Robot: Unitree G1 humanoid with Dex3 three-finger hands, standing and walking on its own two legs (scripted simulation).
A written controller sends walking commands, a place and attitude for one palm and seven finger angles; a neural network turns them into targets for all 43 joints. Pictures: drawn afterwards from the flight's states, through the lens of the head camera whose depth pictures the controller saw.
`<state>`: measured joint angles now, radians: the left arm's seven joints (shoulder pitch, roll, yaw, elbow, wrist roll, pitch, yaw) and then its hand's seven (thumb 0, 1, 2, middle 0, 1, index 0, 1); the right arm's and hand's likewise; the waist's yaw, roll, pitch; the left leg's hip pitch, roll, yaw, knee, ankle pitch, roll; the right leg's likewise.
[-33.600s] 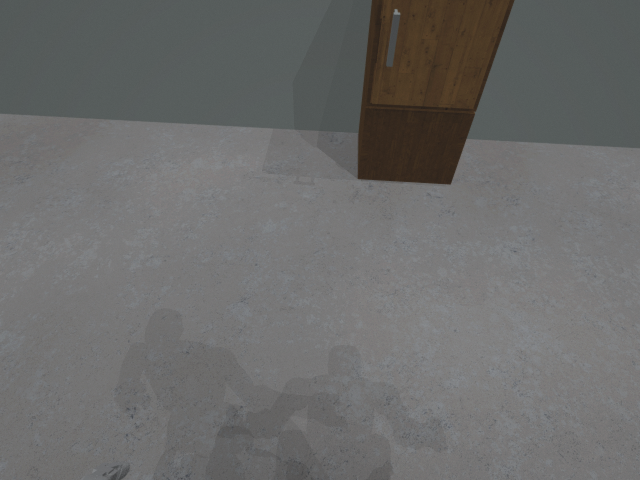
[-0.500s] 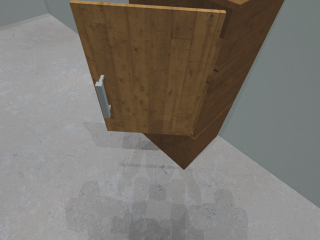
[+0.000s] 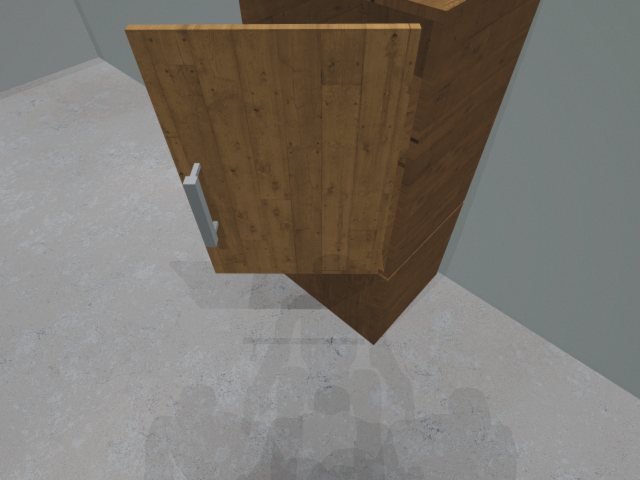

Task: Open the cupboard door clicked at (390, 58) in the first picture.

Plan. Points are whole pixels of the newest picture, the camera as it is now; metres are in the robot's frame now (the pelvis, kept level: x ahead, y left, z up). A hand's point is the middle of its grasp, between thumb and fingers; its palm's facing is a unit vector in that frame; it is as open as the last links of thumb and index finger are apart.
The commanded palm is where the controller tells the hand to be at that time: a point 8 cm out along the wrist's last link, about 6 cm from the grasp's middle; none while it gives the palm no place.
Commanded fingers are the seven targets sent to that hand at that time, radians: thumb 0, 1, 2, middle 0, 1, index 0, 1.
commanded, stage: come to a stop and stand still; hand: left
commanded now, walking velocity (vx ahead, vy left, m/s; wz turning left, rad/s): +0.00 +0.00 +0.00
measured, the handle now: (204, 206) +0.61 +0.26 -0.07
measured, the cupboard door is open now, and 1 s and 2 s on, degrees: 42 42 42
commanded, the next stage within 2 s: look again from close up in 0.46 s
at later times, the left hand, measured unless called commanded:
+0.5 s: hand out of the picture +0.04 +0.17 -0.17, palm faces +0.00 -0.98 -0.22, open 7.4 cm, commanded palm none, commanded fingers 0.00 0.90 0.90 -0.20 -0.30 -0.20 -0.30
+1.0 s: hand out of the picture +0.04 +0.20 -0.17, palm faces +0.00 -0.97 -0.25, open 7.4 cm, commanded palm none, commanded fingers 0.00 0.90 0.90 -0.20 -0.30 -0.20 -0.30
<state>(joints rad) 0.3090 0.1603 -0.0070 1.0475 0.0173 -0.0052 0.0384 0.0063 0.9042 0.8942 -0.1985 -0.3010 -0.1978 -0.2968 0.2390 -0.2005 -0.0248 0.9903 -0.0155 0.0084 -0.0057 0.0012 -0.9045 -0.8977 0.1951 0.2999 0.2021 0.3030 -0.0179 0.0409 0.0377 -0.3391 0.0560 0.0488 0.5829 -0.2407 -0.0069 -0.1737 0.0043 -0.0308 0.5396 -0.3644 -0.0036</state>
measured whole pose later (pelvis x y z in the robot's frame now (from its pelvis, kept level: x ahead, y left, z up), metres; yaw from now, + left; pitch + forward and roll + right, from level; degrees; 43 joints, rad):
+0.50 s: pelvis +0.01 -0.02 +0.00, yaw -1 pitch -1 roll +0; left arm 0.27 0.20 0.00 1.05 0.01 -0.02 0.03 0.00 0.90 0.89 -0.20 -0.30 -0.20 -0.30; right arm 0.24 -0.18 0.01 1.09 -0.01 -0.01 -0.02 0.00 -0.91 -0.90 0.19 0.30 0.20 0.30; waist -0.01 -0.02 0.03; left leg -0.26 0.07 0.05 0.51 -0.23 -0.04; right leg -0.12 0.02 -0.03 0.50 -0.36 -0.03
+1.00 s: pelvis +0.02 -0.01 +0.01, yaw -1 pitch -1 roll +0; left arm 0.25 0.25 0.00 1.09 0.01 -0.01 0.02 0.00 0.90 0.89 -0.20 -0.30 -0.20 -0.30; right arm 0.15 -0.22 0.01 1.10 -0.01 -0.01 -0.01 0.00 -0.90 -0.90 0.20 0.30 0.20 0.30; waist 0.02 -0.03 0.03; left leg -0.23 0.04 0.07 0.45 -0.20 -0.02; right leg -0.09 -0.01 -0.01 0.44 -0.34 -0.01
